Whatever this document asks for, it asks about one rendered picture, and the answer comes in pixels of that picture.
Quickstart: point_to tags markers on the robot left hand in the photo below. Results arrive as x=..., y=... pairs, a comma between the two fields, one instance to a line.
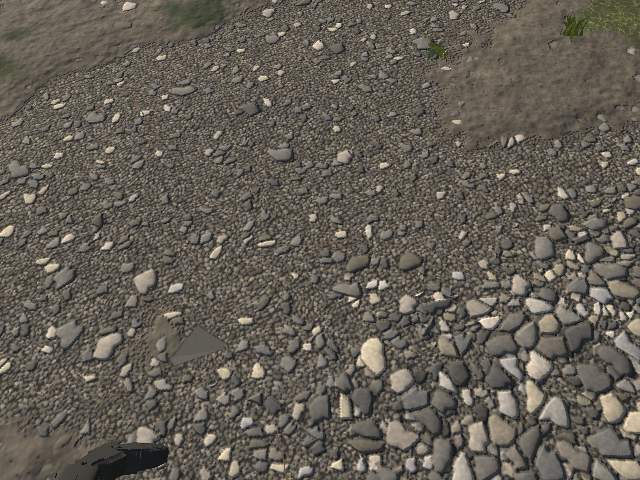
x=113, y=460

